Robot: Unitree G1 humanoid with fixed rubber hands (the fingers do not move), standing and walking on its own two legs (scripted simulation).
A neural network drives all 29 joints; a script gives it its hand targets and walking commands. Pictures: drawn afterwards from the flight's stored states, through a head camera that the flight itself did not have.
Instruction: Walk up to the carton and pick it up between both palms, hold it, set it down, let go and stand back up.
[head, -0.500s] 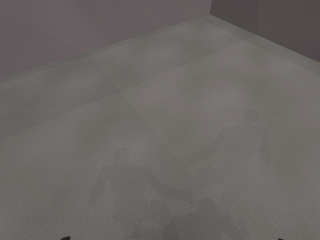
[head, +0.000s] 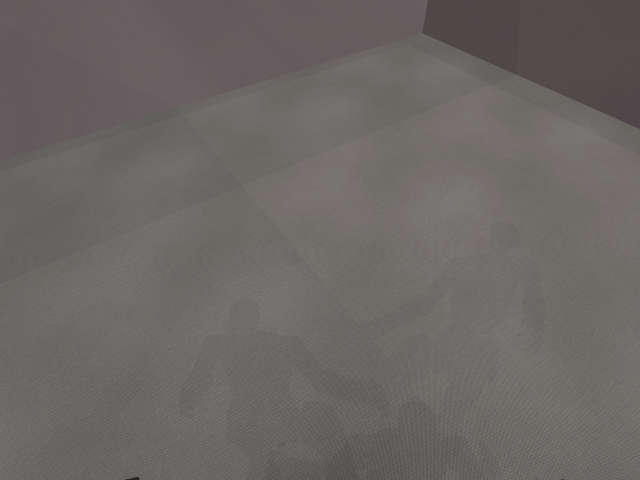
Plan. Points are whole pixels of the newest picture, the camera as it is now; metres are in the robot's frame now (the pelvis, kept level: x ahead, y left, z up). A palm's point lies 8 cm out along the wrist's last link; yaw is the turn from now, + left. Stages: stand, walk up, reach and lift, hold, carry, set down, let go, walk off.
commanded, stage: walk up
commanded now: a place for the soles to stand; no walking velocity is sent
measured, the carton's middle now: out of the picture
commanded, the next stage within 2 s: none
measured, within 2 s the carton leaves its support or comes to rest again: neither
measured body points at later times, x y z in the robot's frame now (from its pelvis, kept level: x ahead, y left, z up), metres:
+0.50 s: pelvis -0.09 -0.05 -0.02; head -0.03 -0.08 +0.42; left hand +0.12 +0.22 -0.12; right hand -0.04 -0.41 -0.13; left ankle -0.02 +0.11 -0.73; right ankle -0.10 -0.18 -0.75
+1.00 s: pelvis -0.18 -0.08 -0.01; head -0.13 -0.08 +0.43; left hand +0.10 +0.11 -0.12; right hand -0.26 -0.44 -0.07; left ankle -0.10 +0.00 -0.75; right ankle -0.25 -0.22 -0.69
